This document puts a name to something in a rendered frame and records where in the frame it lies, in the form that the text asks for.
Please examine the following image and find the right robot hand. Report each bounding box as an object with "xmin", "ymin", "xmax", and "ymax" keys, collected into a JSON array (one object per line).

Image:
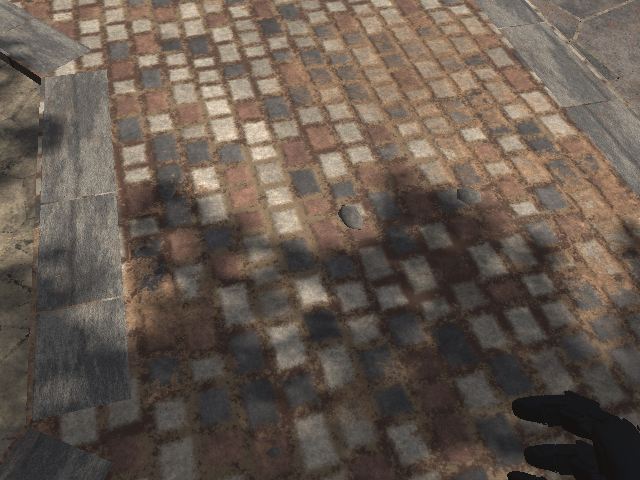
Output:
[{"xmin": 507, "ymin": 390, "xmax": 640, "ymax": 480}]

